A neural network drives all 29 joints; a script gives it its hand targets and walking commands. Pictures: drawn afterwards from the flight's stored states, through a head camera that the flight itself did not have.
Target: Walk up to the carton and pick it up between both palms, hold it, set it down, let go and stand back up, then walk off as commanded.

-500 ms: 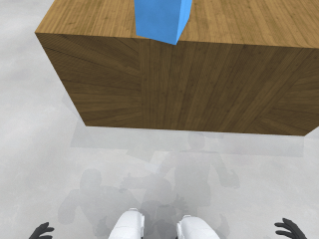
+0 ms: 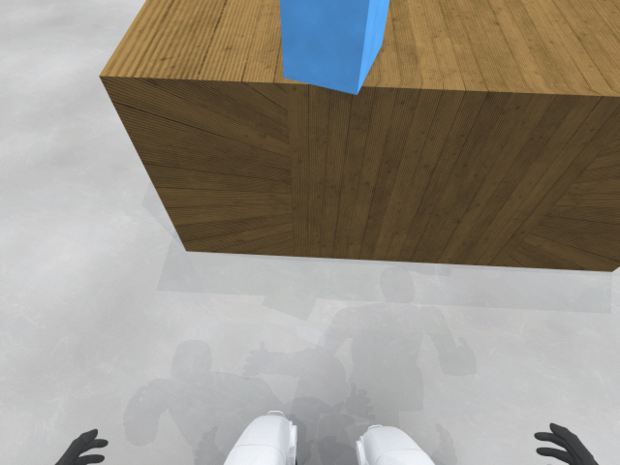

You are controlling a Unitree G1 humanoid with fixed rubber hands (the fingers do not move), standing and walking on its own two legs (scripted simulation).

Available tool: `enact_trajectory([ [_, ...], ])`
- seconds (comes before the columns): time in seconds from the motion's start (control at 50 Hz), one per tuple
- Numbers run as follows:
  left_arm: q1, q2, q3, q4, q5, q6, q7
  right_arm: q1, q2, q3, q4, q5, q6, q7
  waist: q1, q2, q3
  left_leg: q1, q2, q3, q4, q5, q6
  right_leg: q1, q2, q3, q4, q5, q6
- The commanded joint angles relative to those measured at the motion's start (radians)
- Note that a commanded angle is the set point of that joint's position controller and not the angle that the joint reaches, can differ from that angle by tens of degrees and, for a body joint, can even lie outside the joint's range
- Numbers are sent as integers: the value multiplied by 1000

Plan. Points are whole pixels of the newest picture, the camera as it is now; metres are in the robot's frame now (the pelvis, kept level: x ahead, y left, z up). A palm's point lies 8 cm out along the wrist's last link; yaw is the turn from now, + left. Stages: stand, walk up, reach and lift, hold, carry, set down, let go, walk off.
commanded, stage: walk off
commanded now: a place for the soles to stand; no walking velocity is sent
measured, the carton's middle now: (338, 6) +0.91 -0.04 +0.10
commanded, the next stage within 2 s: stand in 1.62 s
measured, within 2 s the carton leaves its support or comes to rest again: neither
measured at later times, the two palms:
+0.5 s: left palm out of the picture +0.09 +0.33 -0.09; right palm out of the picture +0.10 -0.32 -0.09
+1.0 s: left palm out of the picture +0.07 +0.31 -0.08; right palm out of the picture +0.07 -0.34 -0.09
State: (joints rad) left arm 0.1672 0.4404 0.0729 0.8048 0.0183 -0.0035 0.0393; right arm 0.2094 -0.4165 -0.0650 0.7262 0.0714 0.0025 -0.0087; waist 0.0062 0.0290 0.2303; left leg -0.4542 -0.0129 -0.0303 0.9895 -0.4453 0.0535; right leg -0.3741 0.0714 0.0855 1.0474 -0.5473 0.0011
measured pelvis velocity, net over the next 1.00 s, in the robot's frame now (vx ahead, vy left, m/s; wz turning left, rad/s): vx -0.03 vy -0.03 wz -0.02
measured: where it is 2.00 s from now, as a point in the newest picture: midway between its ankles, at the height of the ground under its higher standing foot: outside the picture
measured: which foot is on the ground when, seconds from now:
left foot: down 0.00-1.00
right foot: up 0.00-0.10, down 0.12-1.00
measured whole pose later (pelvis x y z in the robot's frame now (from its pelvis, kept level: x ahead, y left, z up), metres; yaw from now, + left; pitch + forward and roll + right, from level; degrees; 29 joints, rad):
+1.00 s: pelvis -0.03 -0.03 +0.00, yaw -1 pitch -5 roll -1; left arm 0.17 0.43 0.07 0.84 0.02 -0.03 0.03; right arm 0.21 -0.42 -0.07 0.73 0.07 -0.01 0.00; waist 0.00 0.03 0.20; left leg -0.46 0.01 0.00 0.96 -0.41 0.04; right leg -0.33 0.04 0.05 0.95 -0.53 0.01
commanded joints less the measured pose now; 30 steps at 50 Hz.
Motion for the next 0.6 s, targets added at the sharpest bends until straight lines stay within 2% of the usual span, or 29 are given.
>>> enact_trajectory([
  [0.0, 99, 233, 69, -23, -10, -26, -10, -52, -238, -70, -43, -109, -20, -5, -6, 157, -196, -20, 246, -396, -480, 61, 179, 20, -56, -45, -77, -68, -31],
  [0.02, 123, 230, 67, -20, -9, -31, -13, -77, -249, -68, -46, -107, -19, -3, 22, 169, -218, -86, 229, -339, -454, 5, 151, 124, -72, -70, -217, -9, -49],
  [0.04, 151, 232, 64, -5, -3, -36, -16, -106, -233, -64, -45, -111, -14, -1, 50, 119, -200, -192, 183, -275, -399, -29, 106, 228, -78, -41, -317, 30, -66],
  [0.06, 171, 243, 59, 2, 7, -46, -15, -111, -196, -57, -43, -112, -9, -2, 54, 29, -200, -203, 105, -194, -220, -4, 58, 218, -153, 148, -480, -37, -93],
  [0.08, 156, 312, 72, -3, 13, -56, -9, -109, -166, -63, -45, -98, -8, -3, 54, -128, -200, -226, -20, -95, 20, -66, -6, 177, -334, 478, -625, -93, -164],
  [0.1, 96, 327, 81, -20, 6, -60, -6, -74, -165, -67, -20, -91, -10, -8, 27, -105, -192, -184, -52, -84, 92, -158, -19, 64, -420, 590, -664, -14, -223],
  [0.12, 41, 323, 80, -40, 15, -59, -5, -56, -183, -73, -15, -99, -7, -5, 3, -42, -149, -135, -33, -126, 140, -153, -19, -42, -423, 588, -671, 2, -245],
  [0.14, 9, 308, 73, -54, 19, -65, -4, -44, -191, -76, -9, -101, -9, 4, -14, -56, -132, -95, -1, -104, 103, -132, -16, -77, -414, 554, -646, 72, -249],
  [0.16, -6, 292, 64, -37, 13, -67, -4, -37, -204, -79, 6, -98, -11, 5, -24, -38, -138, -80, -3, -95, 84, -119, -15, -53, -382, 495, -601, 214, -243],
  [0.18, 1, 270, 63, -49, 14, -63, -2, -22, -205, -79, 7, -93, -12, 8, -12, -82, -156, -69, 1, -92, 57, -122, -17, -8, -359, 440, -560, 325, -238],
  [0.2, -1, 272, 66, -51, 14, -61, -3, -10, -210, -81, 9, -93, -14, 9, -17, -132, -178, -66, -6, -82, 33, -129, -12, 29, -348, 409, -522, 400, -243],
  [0.22, -8, 274, 60, -48, 12, -63, -2, 4, -211, -85, 8, -99, -21, 5, -26, -119, -224, -29, 13, -86, -47, -84, -7, 54, -354, 411, -458, 477, -239],
  [0.24, -15, 259, 52, -57, 6, -58, -3, 16, -206, -82, 11, -96, -27, 4, -37, -96, -240, 68, 15, -78, -153, 21, -2, 14, -325, 344, -391, 538, -210],
  [0.26, -33, 245, 46, -56, -3, -51, -5, 25, -220, -86, 19, -94, -36, 2, -47, -48, -245, 167, 30, -101, -266, 234, 5, -40, -266, 253, -310, 562, -160],
  [0.28, -45, 209, 41, -68, -16, -48, -3, 54, -258, -97, 40, -95, -46, 0, -61, 59, -307, 312, 110, -241, -362, 378, 42, -140, -151, 124, -154, 546, -87],
  [0.3, -30, 181, 41, -71, -17, -47, 2, 92, -308, -109, 32, -95, -47, -2, -77, 151, -333, 311, 229, -439, -463, 493, 100, -166, -23, 36, 8, 277, -25],
  [0.32, -19, 192, 47, -51, -9, -31, 6, 58, -289, -100, 26, -90, -43, -4, -57, 89, -310, 264, 312, -534, -476, 468, 188, -141, 6, -5, 69, -116, -17],
  [0.34, -7, 207, 48, -47, -8, -28, 7, 34, -276, -95, 17, -91, -35, -3, -45, 27, -278, 217, 327, -550, -475, 383, 232, -130, -4, 6, 116, -152, -31],
  [0.36, 2, 227, 54, -32, -13, -30, 1, 15, -275, -88, 9, -87, -34, -6, -38, 58, -229, 167, 297, -515, -496, 266, 191, -131, -17, 23, 93, -143, -30],
  [0.38, 26, 225, 59, -45, -9, -32, -4, -2, -261, -80, -7, -90, -33, -8, -29, 61, -197, 151, 295, -501, -493, 239, 197, -149, -19, 12, 80, -116, -33],
  [0.4, 37, 224, 64, -49, -7, -34, -4, -11, -244, -69, -21, -96, -32, -11, -28, 68, -181, 138, 297, -480, -465, 329, 210, -148, -33, 8, 71, -133, -31],
  [0.42, 62, 223, 64, -52, -11, -36, -3, -2, -240, -71, -31, -95, -35, -10, -22, 101, -207, 154, 301, -461, -440, 407, 203, -133, -40, -7, 40, -105, -33],
  [0.46, 52, 220, 67, -49, -14, -39, -3, -15, -231, -65, -32, -98, -33, -8, -19, 98, -227, 104, 280, -423, -405, 437, 204, -56, -55, -30, -59, -83, -33],
  [0.48, 73, 211, 67, -50, -8, -43, -4, -21, -228, -62, -36, -99, -30, -7, 11, 52, -210, 27, 269, -381, -372, 463, 183, 36, -74, -38, -164, 16, -47],
  [0.5, 88, 218, 64, -44, -9, -48, -5, -52, -227, -58, -39, -97, -30, -5, 28, 49, -235, -28, 220, -321, -306, 424, 143, 123, -105, 10, -287, 150, -61],
  [0.52, 105, 240, 63, -38, 2, -55, -4, -93, -202, -53, -45, -95, -30, -1, 42, -11, -244, -90, 139, -238, -207, 335, 78, 178, -171, 154, -397, 241, -98],
  [0.54, 109, 298, 73, -35, 4, -62, -4, -102, -187, -63, -41, -87, -28, -3, 46, -97, -278, -100, 32, -110, -28, 238, 15, 181, -290, 363, -500, 288, -164],
  [0.56, 104, 307, 71, -26, -4, -67, -6, -85, -161, -62, -33, -81, -25, -10, 31, -115, -284, -99, -6, -26, 80, 18, -8, 161, -385, 473, -521, 454, -234],
  [0.58, 55, 308, 65, -35, 2, -69, -5, -74, -169, -68, -19, -93, -21, -9, 8, -86, -250, -87, -9, -72, 95, -153, -9, 71, -405, 492, -513, 497, -273],
])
